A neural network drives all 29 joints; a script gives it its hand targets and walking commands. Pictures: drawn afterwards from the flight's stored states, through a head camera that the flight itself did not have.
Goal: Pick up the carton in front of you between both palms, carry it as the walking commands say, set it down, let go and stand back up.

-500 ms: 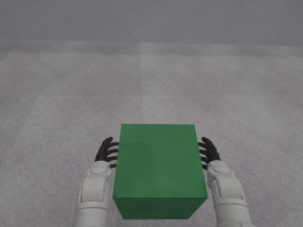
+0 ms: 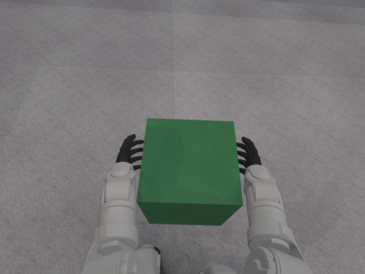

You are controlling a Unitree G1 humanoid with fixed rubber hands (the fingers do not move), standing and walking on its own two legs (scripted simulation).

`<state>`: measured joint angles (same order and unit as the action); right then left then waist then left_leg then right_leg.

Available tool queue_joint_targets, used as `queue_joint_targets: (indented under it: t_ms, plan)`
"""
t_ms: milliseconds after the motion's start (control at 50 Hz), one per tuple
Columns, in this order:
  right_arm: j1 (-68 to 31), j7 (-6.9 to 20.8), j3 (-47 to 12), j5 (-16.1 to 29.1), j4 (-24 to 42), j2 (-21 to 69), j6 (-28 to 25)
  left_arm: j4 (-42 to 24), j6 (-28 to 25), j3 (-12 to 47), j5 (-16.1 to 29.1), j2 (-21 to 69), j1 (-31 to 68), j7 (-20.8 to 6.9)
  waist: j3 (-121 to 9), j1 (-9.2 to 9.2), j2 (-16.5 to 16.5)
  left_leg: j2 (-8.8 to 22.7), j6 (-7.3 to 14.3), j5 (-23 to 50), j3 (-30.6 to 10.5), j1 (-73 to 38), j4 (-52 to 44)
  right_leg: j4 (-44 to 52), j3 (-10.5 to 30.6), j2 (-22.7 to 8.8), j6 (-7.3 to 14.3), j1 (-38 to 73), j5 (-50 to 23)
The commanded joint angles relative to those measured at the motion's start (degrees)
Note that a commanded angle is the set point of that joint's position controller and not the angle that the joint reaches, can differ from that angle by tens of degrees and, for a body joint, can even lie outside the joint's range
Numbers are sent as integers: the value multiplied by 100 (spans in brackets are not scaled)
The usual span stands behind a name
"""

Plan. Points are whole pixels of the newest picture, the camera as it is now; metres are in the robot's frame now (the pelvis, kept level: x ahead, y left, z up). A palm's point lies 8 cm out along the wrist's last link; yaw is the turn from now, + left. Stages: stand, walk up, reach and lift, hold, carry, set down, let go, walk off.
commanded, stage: set down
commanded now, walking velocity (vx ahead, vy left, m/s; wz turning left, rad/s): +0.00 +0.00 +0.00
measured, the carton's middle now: (187, 177) +0.35 +0.01 -0.10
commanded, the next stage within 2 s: none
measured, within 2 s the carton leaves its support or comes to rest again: neither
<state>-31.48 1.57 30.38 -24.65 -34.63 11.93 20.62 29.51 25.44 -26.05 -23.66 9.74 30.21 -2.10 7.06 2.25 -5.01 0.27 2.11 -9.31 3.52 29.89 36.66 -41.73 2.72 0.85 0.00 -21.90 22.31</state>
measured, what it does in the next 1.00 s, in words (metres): lowers itself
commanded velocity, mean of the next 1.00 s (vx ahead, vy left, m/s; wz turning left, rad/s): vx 0.00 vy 0.00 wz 0.00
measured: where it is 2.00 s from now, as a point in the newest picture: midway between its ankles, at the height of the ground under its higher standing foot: outside the picture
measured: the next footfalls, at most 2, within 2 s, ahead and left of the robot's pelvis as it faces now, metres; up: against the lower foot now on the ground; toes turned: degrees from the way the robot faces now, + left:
none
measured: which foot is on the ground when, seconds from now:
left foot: down 0.00-1.00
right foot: down 0.00-1.00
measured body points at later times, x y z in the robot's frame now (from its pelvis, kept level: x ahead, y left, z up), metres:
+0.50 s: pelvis -0.03 -0.02 -0.12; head +0.19 +0.02 +0.27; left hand +0.39 +0.18 -0.21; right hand +0.42 -0.12 -0.20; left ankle +0.10 +0.10 -0.71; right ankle +0.00 -0.13 -0.71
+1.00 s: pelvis -0.05 -0.01 -0.25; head +0.26 +0.02 +0.08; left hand +0.43 +0.19 -0.37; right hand +0.47 -0.11 -0.36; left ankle +0.10 +0.11 -0.71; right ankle -0.01 -0.13 -0.71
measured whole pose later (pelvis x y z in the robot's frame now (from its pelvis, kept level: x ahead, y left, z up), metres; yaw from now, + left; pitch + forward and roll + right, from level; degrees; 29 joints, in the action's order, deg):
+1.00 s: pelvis -0.05 -0.01 -0.25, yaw -5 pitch +46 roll -4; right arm -62.2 -6.4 20.1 -6.8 -43.5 -1.3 13.9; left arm 33.6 17.4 -27.2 -11.2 -1.1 56.6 2.1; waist -4.5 5.3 -4.4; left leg 1.5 -0.4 -20.4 -2.5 120.0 94.5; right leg -101.9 -0.4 5.8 -0.6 -110.3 37.6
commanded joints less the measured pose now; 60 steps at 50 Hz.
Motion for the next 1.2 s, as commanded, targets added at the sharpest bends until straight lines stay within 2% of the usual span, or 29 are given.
queue_joint_targets:
  t_ms: [0,100,200,240,280,360,420,560,720,820,880,1000,1180]
  plan:
    - [-2596,867,-1937,596,-435,3543,-668,342,-729,1986,633,3552,2491,-731,-2163,41,525,-419,-7,471,-1007,-2451,422,360,274,572,231,-2943,-143]
    - [-3076,759,-2980,1174,-268,3974,-1451,390,-1523,2926,1053,4165,3044,-718,-4194,-40,446,-481,-20,2001,-1078,-2435,1515,-397,135,768,70,-3987,-633]
    - [-3672,486,-4180,1942,479,4096,-1785,-267,-1909,3734,1537,4145,3507,-531,-6871,192,525,-542,-53,3196,-976,-2484,2559,-1264,67,909,-63,-4688,-1110]
    - [-3746,356,-4378,2091,562,4075,-1763,-405,-1912,3795,1651,3954,3565,-462,-7229,288,482,-595,-80,3024,-863,-1967,2798,-1510,94,935,-96,-4807,-1126]
    - [-3736,265,-4377,2104,456,4055,-1686,-364,-1847,3730,1673,3800,3608,-445,-7061,333,424,-637,-126,2425,-726,-1169,2927,-1688,96,953,-116,-4920,-949]
    - [-3963,251,-4034,1964,-66,4167,-1434,130,-1608,3394,1564,3746,3862,-560,-6109,362,356,-671,-183,889,-483,472,3069,-1905,95,969,-114,-5309,-73]
    - [-4268,316,-3717,1868,-381,4292,-1238,429,-1423,3112,1457,3841,4140,-689,-5821,396,328,-687,-202,391,-389,1177,3263,-2105,83,989,-107,-5606,255]
    - [-4937,363,-3370,1851,-679,4313,-1111,605,-1264,2776,1421,3906,4728,-844,-6280,453,315,-705,-269,669,-314,2075,3987,-2869,22,1080,-103,-6275,-33]
    - [-5550,330,-3567,2074,-513,4091,-1079,342,-1189,2935,1683,3862,5295,-791,-7265,555,405,-734,-394,1092,-165,2643,4817,-3781,-165,1196,-131,-6843,-309]
    - [-6027,366,-3759,2254,-362,3979,-998,205,-1087,3025,1848,3823,5636,-708,-7645,631,390,-735,-430,1182,-178,2580,5200,-4294,-343,1245,-138,-7447,-145]
    - [-6247,396,-3707,2257,-443,3845,-918,134,-1014,3079,1935,3804,5986,-699,-7712,588,465,-737,-493,1047,-110,2941,5428,-4546,-399,1230,-131,-7514,-115]
    - [-6845,523,-3672,2352,-649,3727,-822,297,-936,2797,1874,3640,6369,-642,-7565,783,289,-704,-476,834,-151,2969,5772,-4968,-515,1241,-116,-8452,341]
    - [-7454,525,-3556,2430,-1043,3324,-813,358,-981,2538,1947,3134,7209,-672,-7341,920,200,-601,-483,760,-89,3465,6372,-5521,-530,1218,-57,-9080,577]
